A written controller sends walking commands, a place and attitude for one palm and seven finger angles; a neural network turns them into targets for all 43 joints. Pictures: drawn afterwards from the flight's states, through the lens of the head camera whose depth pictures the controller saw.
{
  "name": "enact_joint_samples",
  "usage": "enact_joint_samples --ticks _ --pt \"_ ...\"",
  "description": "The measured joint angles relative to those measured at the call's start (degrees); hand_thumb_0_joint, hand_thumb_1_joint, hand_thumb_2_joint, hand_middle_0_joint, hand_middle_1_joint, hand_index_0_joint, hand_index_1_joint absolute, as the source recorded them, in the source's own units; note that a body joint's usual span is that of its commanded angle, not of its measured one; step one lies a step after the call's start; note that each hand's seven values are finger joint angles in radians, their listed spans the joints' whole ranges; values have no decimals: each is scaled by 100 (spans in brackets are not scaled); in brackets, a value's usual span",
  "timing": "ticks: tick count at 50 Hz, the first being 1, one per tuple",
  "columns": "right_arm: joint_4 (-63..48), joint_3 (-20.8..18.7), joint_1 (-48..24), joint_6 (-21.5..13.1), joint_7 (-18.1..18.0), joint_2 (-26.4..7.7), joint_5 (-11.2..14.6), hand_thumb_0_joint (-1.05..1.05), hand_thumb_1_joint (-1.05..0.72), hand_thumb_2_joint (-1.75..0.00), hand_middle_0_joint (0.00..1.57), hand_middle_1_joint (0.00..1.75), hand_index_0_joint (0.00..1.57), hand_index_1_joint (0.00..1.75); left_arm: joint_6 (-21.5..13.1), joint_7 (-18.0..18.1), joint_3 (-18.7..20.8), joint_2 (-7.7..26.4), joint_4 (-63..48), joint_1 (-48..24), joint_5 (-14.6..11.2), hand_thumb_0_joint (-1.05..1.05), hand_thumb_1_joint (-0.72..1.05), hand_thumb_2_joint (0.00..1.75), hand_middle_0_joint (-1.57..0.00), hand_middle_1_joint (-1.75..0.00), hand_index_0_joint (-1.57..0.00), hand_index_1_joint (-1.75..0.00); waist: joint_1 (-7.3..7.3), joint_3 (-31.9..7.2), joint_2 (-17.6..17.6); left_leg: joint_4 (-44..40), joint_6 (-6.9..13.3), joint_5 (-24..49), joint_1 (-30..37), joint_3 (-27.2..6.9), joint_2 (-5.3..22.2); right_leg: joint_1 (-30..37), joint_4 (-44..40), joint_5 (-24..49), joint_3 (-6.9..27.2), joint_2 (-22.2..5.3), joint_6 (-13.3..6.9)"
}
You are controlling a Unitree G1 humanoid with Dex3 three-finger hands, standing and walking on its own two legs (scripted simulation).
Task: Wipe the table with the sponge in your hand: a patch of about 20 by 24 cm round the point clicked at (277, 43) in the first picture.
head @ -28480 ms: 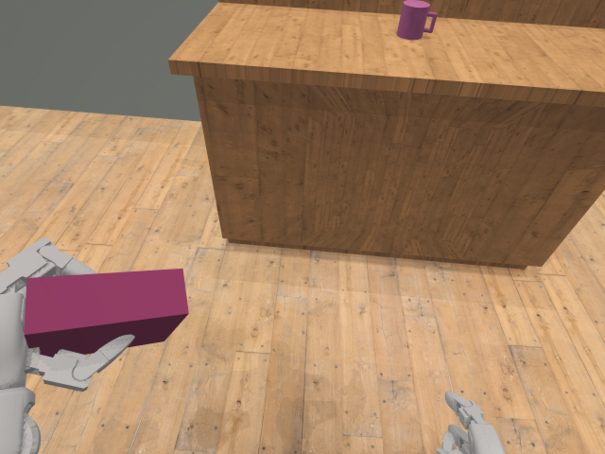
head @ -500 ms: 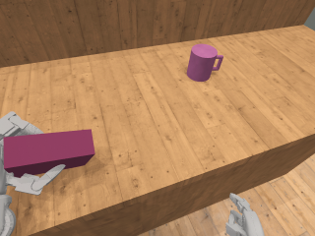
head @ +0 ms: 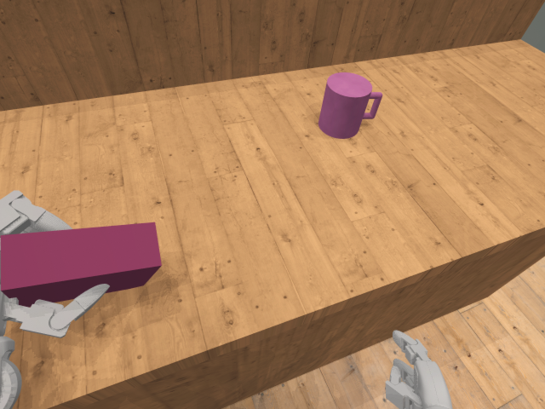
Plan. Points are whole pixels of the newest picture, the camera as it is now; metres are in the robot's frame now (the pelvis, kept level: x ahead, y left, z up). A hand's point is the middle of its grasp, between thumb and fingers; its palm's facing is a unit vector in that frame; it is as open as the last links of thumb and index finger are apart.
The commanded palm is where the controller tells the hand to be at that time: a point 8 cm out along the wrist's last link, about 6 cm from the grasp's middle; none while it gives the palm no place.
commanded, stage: shuffle to correct the standing spot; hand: left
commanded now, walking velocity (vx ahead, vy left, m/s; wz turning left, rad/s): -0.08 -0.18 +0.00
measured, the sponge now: (108, 263) +0.24 +0.21 +0.14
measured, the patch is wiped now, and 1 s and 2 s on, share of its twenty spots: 0.05 0.05 0.05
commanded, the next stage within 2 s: none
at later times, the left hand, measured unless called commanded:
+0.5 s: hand (107, 278) +0.21 +0.19 +0.17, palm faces +0.40 -0.84 -0.36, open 9.3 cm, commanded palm +0.15 +0.23 +0.17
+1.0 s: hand (107, 303) +0.18 +0.19 +0.16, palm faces +0.35 -0.87 -0.35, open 9.3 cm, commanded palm +0.13 +0.23 +0.17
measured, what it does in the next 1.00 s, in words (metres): shifts its weight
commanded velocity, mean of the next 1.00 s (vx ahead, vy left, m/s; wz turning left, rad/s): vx -0.11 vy -0.18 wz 0.00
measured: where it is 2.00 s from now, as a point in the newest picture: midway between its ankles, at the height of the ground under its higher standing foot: outside the picture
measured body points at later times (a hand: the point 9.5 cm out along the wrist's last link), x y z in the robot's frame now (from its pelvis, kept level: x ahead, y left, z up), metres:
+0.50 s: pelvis -0.01 -0.05 +0.00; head +0.02 -0.04 +0.44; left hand +0.18 +0.24 +0.19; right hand +0.17 -0.28 -0.08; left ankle +0.03 +0.08 -0.74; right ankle -0.02 -0.13 -0.74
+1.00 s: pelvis -0.03 -0.05 -0.01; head +0.00 -0.03 +0.44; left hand +0.16 +0.23 +0.18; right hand +0.13 -0.28 -0.09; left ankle +0.03 +0.08 -0.74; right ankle -0.02 -0.13 -0.74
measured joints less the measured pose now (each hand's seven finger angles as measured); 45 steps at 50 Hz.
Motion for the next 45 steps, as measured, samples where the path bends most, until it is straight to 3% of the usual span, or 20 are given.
enact_joint_samples --ticks 17,28,37,45 --pt "-38 -46 6 101 57 -13 30 1 -90 -90 20 30 21 30 128 37 67 -30 -196 134 -124 0 -42 106 -80 -142 -79 -142 -8 0 183 267 -283 -61 -251 -135 357 -156 40 66 -102 365 -284" --pt "-51 -167 -31 193 21 -176 63 1 -90 -90 20 30 20 30 207 25 32 -8 -271 246 -235 0 -42 106 -80 -142 -79 -142 -115 -46 255 487 -451 -134 -374 -200 563 -265 203 35 -147 576 -469" --pt "-103 -175 -82 217 -25 -170 61 1 -90 -90 20 30 20 30 155 -3 43 111 -452 358 -281 0 -43 106 -80 -141 -79 -142 -111 46 248 493 -509 -27 -492 -210 631 -415 255 127 -155 641 -497" --pt "-83 -98 -1 227 -32 -103 54 1 -90 -90 20 30 20 30 193 40 4 97 -544 447 -340 0 -43 106 -81 -141 -80 -142 -123 -10 255 639 -412 -55 -671 -212 626 -569 349 152 -167 638 -487"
